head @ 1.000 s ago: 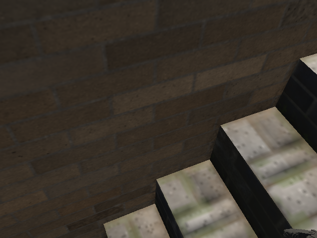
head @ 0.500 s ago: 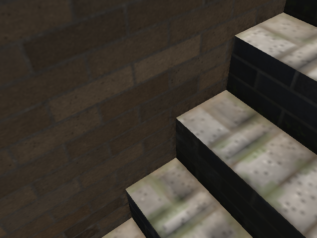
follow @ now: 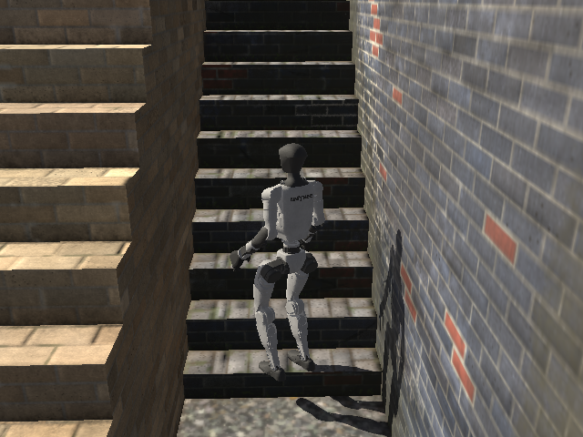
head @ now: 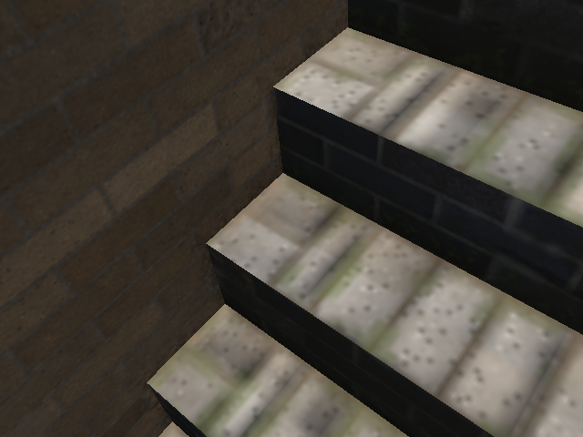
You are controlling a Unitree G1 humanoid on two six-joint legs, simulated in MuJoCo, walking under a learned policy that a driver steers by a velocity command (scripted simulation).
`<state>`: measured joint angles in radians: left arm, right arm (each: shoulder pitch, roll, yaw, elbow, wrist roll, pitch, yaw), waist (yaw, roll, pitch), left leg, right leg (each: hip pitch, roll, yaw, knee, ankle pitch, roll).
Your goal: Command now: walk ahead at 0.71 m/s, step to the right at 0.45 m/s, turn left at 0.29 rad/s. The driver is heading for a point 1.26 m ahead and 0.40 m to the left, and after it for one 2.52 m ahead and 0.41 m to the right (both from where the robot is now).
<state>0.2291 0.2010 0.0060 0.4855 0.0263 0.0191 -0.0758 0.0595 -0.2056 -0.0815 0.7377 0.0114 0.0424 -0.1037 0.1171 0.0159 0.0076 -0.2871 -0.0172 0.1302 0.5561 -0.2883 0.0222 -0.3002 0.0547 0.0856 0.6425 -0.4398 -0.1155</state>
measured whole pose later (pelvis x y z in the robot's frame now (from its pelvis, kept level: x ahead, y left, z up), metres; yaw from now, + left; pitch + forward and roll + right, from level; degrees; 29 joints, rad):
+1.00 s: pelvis +0.00 -0.14 +0.06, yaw +38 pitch -2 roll -10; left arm 0.14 0.25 0.04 0.83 -0.02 0.09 0.00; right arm 0.06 -0.35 -0.04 0.66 0.02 0.11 0.03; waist 0.08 0.04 -0.01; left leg -0.01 0.13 0.04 0.38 0.04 -0.06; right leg -0.91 0.09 0.00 1.40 -0.52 -0.07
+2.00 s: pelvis -0.08 +0.10 -0.16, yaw +2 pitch +3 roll +1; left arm 0.08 0.11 -0.03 0.42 0.05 0.04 -0.03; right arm 0.42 -0.15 -0.04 0.95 -0.04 0.03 -0.10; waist 0.00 -0.04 -0.02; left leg -0.16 0.04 0.11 0.37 -0.26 0.00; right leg -0.91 0.03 0.04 2.27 -0.45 -0.13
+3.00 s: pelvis -0.06 +0.15 -0.15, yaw +18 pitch +2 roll -1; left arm 0.03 0.10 -0.02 0.50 0.01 0.01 0.08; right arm 0.27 -0.28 -0.01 0.68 -0.03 0.12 -0.11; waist 0.01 0.08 -0.01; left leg -0.30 0.04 0.18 0.62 -0.25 0.05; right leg -0.78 0.05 0.04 1.54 -0.80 0.01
